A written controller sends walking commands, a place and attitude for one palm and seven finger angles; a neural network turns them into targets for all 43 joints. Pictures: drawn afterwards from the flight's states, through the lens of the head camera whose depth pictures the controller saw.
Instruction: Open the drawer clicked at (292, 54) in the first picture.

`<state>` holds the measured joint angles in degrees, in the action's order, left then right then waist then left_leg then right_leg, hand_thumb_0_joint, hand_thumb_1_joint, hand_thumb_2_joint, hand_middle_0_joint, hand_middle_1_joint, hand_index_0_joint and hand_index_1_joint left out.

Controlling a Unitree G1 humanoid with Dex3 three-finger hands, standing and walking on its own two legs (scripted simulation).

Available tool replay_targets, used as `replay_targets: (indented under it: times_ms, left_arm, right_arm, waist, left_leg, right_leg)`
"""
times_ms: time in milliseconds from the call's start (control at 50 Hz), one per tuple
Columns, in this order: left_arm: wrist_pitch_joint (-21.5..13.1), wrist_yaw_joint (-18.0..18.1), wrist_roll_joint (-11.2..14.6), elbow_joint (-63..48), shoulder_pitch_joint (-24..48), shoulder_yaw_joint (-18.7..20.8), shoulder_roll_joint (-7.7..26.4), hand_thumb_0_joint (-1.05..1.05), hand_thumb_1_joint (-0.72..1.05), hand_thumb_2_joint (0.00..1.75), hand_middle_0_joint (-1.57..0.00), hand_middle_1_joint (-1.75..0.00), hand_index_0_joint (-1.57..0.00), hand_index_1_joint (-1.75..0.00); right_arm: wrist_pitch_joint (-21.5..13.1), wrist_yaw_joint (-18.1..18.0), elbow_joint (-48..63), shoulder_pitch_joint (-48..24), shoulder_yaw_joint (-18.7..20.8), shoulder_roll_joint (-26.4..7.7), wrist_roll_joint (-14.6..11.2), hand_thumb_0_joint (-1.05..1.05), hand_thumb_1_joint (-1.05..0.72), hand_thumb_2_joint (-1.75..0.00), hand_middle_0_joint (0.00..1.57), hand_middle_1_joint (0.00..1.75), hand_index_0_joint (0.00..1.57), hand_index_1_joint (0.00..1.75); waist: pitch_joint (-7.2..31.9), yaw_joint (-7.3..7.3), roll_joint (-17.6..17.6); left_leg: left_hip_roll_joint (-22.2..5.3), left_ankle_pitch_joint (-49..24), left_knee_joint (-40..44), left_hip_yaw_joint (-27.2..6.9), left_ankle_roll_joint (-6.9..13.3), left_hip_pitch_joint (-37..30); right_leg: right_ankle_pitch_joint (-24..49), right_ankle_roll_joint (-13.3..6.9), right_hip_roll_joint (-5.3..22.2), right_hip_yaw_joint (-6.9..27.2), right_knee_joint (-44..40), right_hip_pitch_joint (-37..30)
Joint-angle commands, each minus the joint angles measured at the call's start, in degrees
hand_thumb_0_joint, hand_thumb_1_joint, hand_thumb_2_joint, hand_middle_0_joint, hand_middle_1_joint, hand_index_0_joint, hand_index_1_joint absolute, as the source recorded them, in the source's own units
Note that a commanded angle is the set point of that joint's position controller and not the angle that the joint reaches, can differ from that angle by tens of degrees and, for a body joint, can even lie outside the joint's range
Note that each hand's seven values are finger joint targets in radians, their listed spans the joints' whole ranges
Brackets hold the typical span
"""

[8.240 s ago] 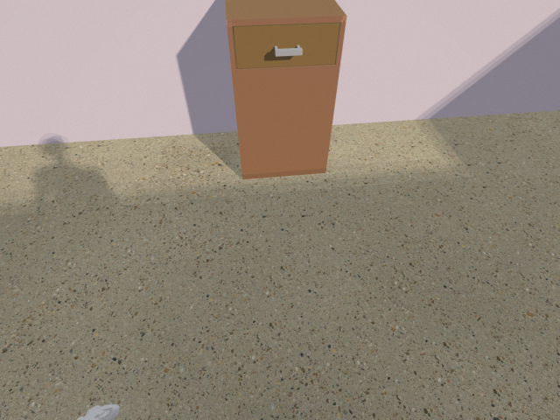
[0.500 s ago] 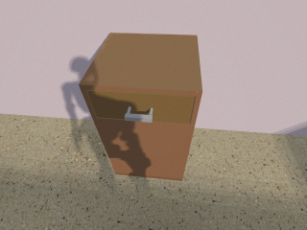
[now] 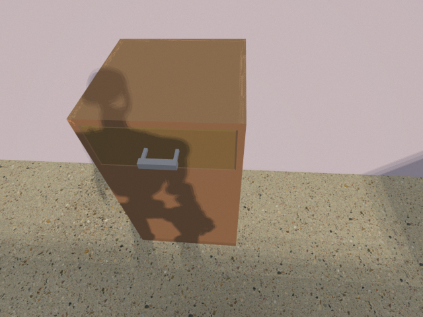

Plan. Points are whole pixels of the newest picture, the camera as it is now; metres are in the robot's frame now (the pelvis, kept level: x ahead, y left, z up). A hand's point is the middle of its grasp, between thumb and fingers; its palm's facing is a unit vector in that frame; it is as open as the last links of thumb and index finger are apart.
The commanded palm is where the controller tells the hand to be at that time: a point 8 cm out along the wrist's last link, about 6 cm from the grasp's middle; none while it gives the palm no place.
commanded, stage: come to a stop and stand still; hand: left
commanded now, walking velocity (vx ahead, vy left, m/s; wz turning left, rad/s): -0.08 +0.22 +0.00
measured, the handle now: (159, 158) +0.52 +0.18 -0.07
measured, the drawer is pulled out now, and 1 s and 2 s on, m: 0.00 0.00 0.00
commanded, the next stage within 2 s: look again from close up in 1.92 s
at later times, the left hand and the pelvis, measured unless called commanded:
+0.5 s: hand out of the picture -0.03 +0.18 -0.14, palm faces +0.02 -0.96 -0.27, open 7.3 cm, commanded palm none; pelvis -0.02 +0.00 +0.01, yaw -2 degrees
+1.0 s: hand out of the picture -0.02 +0.24 -0.16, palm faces -0.01 -0.98 -0.20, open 7.3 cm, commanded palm none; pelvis -0.04 +0.07 +0.01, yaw -1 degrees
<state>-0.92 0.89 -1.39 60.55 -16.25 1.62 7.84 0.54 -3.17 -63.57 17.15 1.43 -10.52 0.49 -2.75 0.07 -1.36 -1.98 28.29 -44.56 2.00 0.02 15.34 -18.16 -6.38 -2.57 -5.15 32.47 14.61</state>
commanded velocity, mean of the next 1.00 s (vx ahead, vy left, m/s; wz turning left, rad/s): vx -0.01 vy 0.04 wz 0.00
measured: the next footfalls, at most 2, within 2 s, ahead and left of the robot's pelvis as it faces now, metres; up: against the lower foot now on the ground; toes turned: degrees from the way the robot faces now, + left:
left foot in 0.62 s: +0.03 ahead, +0.16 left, +0.00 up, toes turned +0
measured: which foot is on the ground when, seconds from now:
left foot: up 0.00-0.60, down 0.62-1.00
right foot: down 0.00-1.00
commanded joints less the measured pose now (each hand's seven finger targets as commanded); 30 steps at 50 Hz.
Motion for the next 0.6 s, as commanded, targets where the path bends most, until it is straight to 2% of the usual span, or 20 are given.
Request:
replay_targets:
  times_ms: [0, 20, 40, 100, 140, 220, 240, 300, 340, 360, 380, 400, 420, 440, 480, 500, 520, 540, 560, 580]
  left_arm:
    - [-1.4, 1.4, 0.5, -1.2, -4.2, 0.4, 7.0, 0.00, 0.90, 0.90, -0.20, -0.30, -0.20, -0.30]
    - [-1.4, 1.5, 0.5, -1.2, -4.7, 0.5, 7.5, 0.00, 0.90, 0.90, -0.20, -0.30, -0.20, -0.30]
    - [-1.3, 1.7, 0.5, -1.2, -5.0, 0.8, 8.0, 0.00, 0.90, 0.90, -0.20, -0.30, -0.20, -0.30]
    - [-0.7, 1.9, 0.6, -1.4, -5.8, 1.4, 9.3, 0.00, 0.90, 0.90, -0.20, -0.30, -0.20, -0.30]
    - [-0.4, 2.0, 0.5, -1.7, -5.8, 1.7, 9.4, 0.00, 0.90, 0.90, -0.20, -0.30, -0.20, -0.30]
    - [-0.1, 1.9, 0.3, -2.5, -5.1, 1.8, 8.9, 0.00, 0.90, 0.90, -0.20, -0.30, -0.20, -0.30]
    - [-0.1, 1.9, 0.1, -3.0, -4.8, 1.9, 9.0, 0.00, 0.90, 0.90, -0.20, -0.30, -0.20, -0.30]
    - [-0.3, 1.7, 0.2, -3.4, -5.3, 1.7, 8.6, 0.00, 0.90, 0.90, -0.20, -0.30, -0.20, -0.30]
    - [-0.3, 1.5, -0.1, -3.6, -5.1, 1.6, 8.6, 0.00, 0.90, 0.90, -0.20, -0.30, -0.20, -0.30]
    - [-2.0, 4.2, -0.4, -3.8, -10.6, 1.0, 9.3, 0.00, 0.90, 0.90, -0.20, -0.30, -0.20, -0.30]
    - [-2.6, 4.1, -0.4, -4.9, -9.4, 1.8, 12.9, 0.00, 0.90, 0.90, -0.20, -0.30, -0.20, -0.30]
    - [-2.8, 3.6, -0.1, -4.5, -9.8, 1.6, 11.6, 0.00, 0.90, 0.90, -0.20, -0.30, -0.20, -0.30]
    - [-2.7, 3.3, -0.2, -5.0, -8.2, 1.3, 12.4, 0.00, 0.90, 0.90, -0.20, -0.30, -0.20, -0.30]
    - [-2.3, 3.1, -0.5, -5.9, -6.6, 1.4, 12.1, 0.00, 0.90, 0.90, -0.20, -0.30, -0.20, -0.30]
    - [-1.4, 2.9, -0.7, -6.3, -4.5, 0.7, 10.2, 0.00, 0.90, 0.90, -0.20, -0.30, -0.20, -0.30]
    - [-1.1, 2.7, -0.6, -6.4, -3.8, 0.4, 9.6, 0.00, 0.90, 0.90, -0.20, -0.30, -0.20, -0.30]
    - [-0.7, 2.5, -0.4, -6.4, -2.8, 0.3, 9.5, 0.00, 0.90, 0.90, -0.20, -0.30, -0.20, -0.30]
    - [-0.2, 2.4, -0.2, -6.5, -1.6, 0.3, 9.7, 0.00, 0.90, 0.90, -0.20, -0.30, -0.20, -0.30]
    - [0.1, 2.2, 0.1, -6.5, -1.6, 0.3, 9.1, 0.00, 0.90, 0.90, -0.20, -0.30, -0.20, -0.30]
    - [0.5, 2.0, 0.4, -6.5, -1.6, 0.2, 8.7, 0.00, 0.90, 0.90, -0.20, -0.30, -0.20, -0.30]
  right_arm:
    - [-0.4, 0.6, 1.9, 2.4, -0.2, -0.5, -0.5, 0.00, -0.90, -0.90, 0.20, 0.30, 0.20, 0.30]
    - [-0.1, 0.7, 2.0, 2.4, -0.2, -0.6, -0.6, 0.00, -0.90, -0.90, 0.20, 0.30, 0.20, 0.30]
    - [0.1, 0.8, 2.0, 2.8, 0.0, -0.7, -0.7, 0.00, -0.90, -0.90, 0.20, 0.30, 0.20, 0.30]
    - [1.2, 1.0, 3.5, 0.8, 0.6, -2.5, -0.4, 0.00, -0.90, -0.90, 0.20, 0.30, 0.20, 0.30]
    - [1.8, 1.2, 4.1, -0.1, 1.0, -3.2, -0.4, 0.00, -0.90, -0.90, 0.20, 0.30, 0.20, 0.30]
    - [2.5, 1.8, 5.0, -1.1, 1.6, -3.8, -0.1, 0.00, -0.90, -0.90, 0.20, 0.30, 0.20, 0.30]
    - [2.4, 1.9, 5.3, -0.8, 1.6, -3.6, -0.2, 0.00, -0.90, -0.90, 0.20, 0.30, 0.20, 0.30]
    - [2.1, 2.2, 5.9, -2.3, 1.4, -3.1, 0.0, 0.00, -0.90, -0.90, 0.20, 0.30, 0.20, 0.30]
    - [1.8, 2.3, 6.2, -2.5, 1.3, -2.5, -0.1, 0.00, -0.90, -0.90, 0.20, 0.30, 0.20, 0.30]
    - [0.0, 2.1, 12.1, -5.3, 1.2, -3.9, 0.7, 0.00, -0.90, -0.90, 0.20, 0.30, 0.20, 0.30]
    - [0.1, 2.2, 12.2, -2.4, 1.4, -2.7, 0.3, 0.00, -0.90, -0.90, 0.20, 0.30, 0.20, 0.30]
    - [0.4, 2.2, 12.8, -5.1, 1.2, -2.3, -0.4, 0.00, -0.90, -0.90, 0.20, 0.30, 0.20, 0.30]
    - [0.3, 2.4, 14.0, -3.8, 1.0, -1.6, -0.9, 0.00, -0.90, -0.90, 0.20, 0.30, 0.20, 0.30]
    - [0.6, 2.7, 14.3, -3.5, 0.8, -1.6, -0.6, 0.00, -0.90, -0.90, 0.20, 0.30, 0.20, 0.30]
    - [0.6, 2.6, 14.9, -2.9, 0.6, -1.7, -0.5, 0.00, -0.90, -0.90, 0.20, 0.30, 0.20, 0.30]
    - [0.6, 2.5, 14.6, -2.3, 0.6, -2.1, -0.4, 0.00, -0.90, -0.90, 0.20, 0.30, 0.20, 0.30]
    - [0.5, 2.5, 14.1, -0.5, 0.6, -2.6, -0.3, 0.00, -0.90, -0.90, 0.20, 0.30, 0.20, 0.30]
    - [0.3, 2.6, 13.1, 1.6, 0.5, -2.8, -0.1, 0.00, -0.90, -0.90, 0.20, 0.30, 0.20, 0.30]
    - [-0.1, 2.5, 12.2, 2.8, 0.3, -3.3, 0.1, 0.00, -0.90, -0.90, 0.20, 0.30, 0.20, 0.30]
    - [-0.3, 2.4, 11.7, 3.7, 0.3, -4.2, 0.4, 0.00, -0.90, -0.90, 0.20, 0.30, 0.20, 0.30]
  waist:
    - [0.1, -0.38, 5.3]
    - [1.0, -0.57, 4.5]
    - [2.8, -0.77, 3.6]
    - [3.8, -1.85, 5.9]
    - [2.5, -1.96, 6.9]
    - [-0.2, -1.70, 8.7]
    - [-0.3, -1.43, 9.2]
    - [-0.8, -1.73, 7.5]
    - [-1.6, -1.53, 8.9]
    - [2.5, -1.57, 1.8]
    - [8.4, 0.33, -1.3]
    - [9.0, -1.58, -4.1]
    - [10.7, 0.02, -1.2]
    - [9.3, -0.13, 1.9]
    - [4.7, 0.14, 9.7]
    - [2.5, 0.23, 12.2]
    - [0.9, 0.81, 12.7]
    - [-1.0, 1.48, 11.0]
    - [-2.0, 1.81, 7.8]
    - [-3.3, 1.89, 4.4]
  left_leg:
    - [-0.2, -3.1, -4.7, -2.5, -0.2, 7.8]
    - [0.3, -4.2, -3.6, -2.3, -0.5, 7.7]
    - [0.7, -4.6, -2.6, -1.8, -0.9, 7.7]
    - [1.5, -6.3, -4.3, -2.5, -1.7, 10.1]
    - [1.5, -6.9, -5.5, -2.8, -2.0, 11.3]
    - [1.3, -9.6, -7.1, -3.9, -1.9, 12.2]
    - [1.0, -9.7, -6.3, -3.9, -1.8, 12.1]
    - [0.7, -10.6, -3.9, -3.7, -1.5, 11.0]
    - [0.4, -9.8, -0.3, -3.0, -1.3, 9.4]
    - [6.5, 1.8, -8.9, -0.6, -3.3, 13.5]
    - [1.0, -7.2, -9.4, -5.3, -0.4, 14.2]
    - [0.8, -8.6, -7.1, -3.9, -0.4, 13.0]
    - [1.6, -9.0, -4.5, -3.8, -0.9, 11.5]
    - [1.4, -7.7, -2.5, -2.2, -1.0, 9.4]
    - [1.9, -6.0, 4.7, -1.4, -0.6, 4.6]
    - [2.0, -6.2, 7.8, -1.3, -0.2, 2.0]
    - [2.1, -8.1, 11.6, -1.1, 0.1, -1.2]
    - [2.0, -11.5, 16.1, -0.5, 0.4, -5.2]
    - [1.3, -12.7, 19.6, -1.6, 0.8, -8.3]
    - [-0.2, -11.6, 21.0, -3.1, 1.3, -8.8]
  right_leg:
    - [42.8, 0.8, 17.9, 17.4, -14.1, -7.2]
    - [44.9, 1.5, 17.6, 16.1, -13.7, -8.8]
    - [46.6, 1.4, 17.9, 15.3, -13.3, -11.1]
    - [44.4, 2.1, 18.4, 15.2, -13.7, -13.8]
    - [40.2, 2.3, 18.8, 15.3, -14.7, -12.6]
    - [26.2, 2.6, 17.8, 15.4, -17.6, -8.5]
    - [23.0, 1.6, 18.3, 15.7, -18.1, -8.0]
    - [15.5, 0.4, 17.7, 16.4, -19.4, -6.1]
    - [10.6, -0.6, 17.3, 16.5, -20.3, -4.3]
    - [69.9, 5.0, 19.3, 27.0, -13.8, -14.3]
    - [70.2, 3.8, 20.3, 18.3, -4.8, -20.4]
    - [62.1, 0.2, 20.3, 17.6, -6.2, -17.4]
    - [53.9, -3.4, 18.8, 16.3, -7.5, -18.1]
    - [46.3, -4.2, 18.3, 14.5, -8.9, -15.3]
    - [27.0, -3.9, 16.3, 13.3, -12.5, -6.8]
    - [17.0, -3.3, 15.4, 13.7, -14.5, -2.6]
    - [6.1, -2.1, 14.3, 13.6, -16.0, 1.7]
    - [-5.0, -0.7, 13.3, 13.2, -16.7, 7.0]
    - [-11.2, 0.6, 11.5, 13.3, -16.0, 10.6]
    - [-14.5, 1.9, 9.7, 12.2, -14.8, 13.2]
